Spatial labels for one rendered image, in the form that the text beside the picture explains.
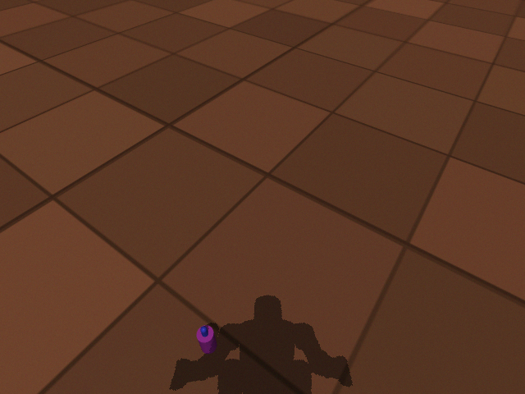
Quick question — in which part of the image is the bottle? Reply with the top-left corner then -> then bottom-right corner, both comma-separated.
197,325 -> 217,354

